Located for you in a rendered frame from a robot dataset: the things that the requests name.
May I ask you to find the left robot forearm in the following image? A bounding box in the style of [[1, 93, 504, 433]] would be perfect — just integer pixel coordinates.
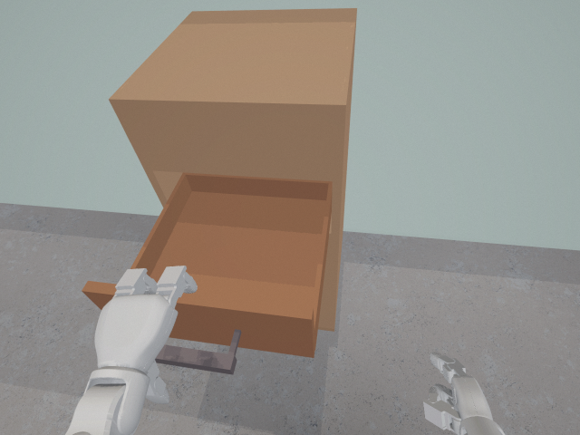
[[65, 366, 150, 435]]

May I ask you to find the cabinet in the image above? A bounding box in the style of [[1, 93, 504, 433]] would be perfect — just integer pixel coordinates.
[[109, 8, 357, 332]]

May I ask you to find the drawer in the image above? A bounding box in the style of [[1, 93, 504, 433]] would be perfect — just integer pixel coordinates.
[[82, 172, 333, 358]]

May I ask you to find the right robot hand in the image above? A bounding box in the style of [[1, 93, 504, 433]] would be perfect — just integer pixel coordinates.
[[423, 352, 493, 435]]

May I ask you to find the handle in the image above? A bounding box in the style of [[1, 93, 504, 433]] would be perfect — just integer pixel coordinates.
[[155, 329, 241, 374]]

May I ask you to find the left robot hand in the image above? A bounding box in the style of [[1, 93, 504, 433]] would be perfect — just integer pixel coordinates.
[[94, 266, 198, 404]]

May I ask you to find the right robot forearm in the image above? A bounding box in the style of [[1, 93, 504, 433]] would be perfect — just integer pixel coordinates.
[[459, 416, 505, 435]]

